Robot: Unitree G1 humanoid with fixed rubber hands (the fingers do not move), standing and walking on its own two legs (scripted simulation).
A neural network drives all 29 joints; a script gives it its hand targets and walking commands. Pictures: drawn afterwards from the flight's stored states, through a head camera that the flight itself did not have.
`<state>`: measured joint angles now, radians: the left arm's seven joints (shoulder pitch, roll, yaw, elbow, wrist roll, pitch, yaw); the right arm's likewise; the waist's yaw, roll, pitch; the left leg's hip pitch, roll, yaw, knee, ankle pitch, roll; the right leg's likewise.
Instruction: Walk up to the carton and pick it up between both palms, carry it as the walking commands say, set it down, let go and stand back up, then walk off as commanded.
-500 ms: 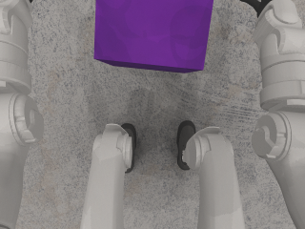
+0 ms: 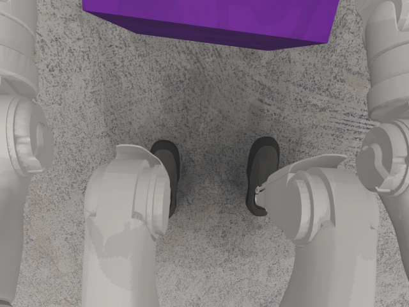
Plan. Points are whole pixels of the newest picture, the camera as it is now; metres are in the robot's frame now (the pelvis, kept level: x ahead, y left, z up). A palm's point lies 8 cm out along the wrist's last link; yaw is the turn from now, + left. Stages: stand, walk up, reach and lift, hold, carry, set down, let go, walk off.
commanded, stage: reach and lift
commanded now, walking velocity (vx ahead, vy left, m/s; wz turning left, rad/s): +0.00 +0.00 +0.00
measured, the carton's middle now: out of the picture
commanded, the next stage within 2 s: none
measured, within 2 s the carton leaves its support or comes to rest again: leaves its support in 1.88 s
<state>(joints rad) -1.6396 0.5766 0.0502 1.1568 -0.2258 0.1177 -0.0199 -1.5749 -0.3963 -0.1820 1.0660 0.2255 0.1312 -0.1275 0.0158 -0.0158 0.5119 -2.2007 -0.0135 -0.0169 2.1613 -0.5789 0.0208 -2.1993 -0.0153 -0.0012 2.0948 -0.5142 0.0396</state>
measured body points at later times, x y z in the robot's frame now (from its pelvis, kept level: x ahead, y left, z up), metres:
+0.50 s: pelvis +0.00 +0.00 -0.02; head +0.39 +0.03 +0.20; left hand +0.58 +0.26 -0.19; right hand +0.58 -0.16 -0.20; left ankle +0.11 +0.11 -0.35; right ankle +0.13 -0.13 -0.35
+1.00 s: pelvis +0.00 +0.00 -0.01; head +0.39 +0.03 +0.20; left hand +0.59 +0.22 -0.20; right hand +0.59 -0.15 -0.20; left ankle +0.11 +0.11 -0.35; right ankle +0.13 -0.13 -0.35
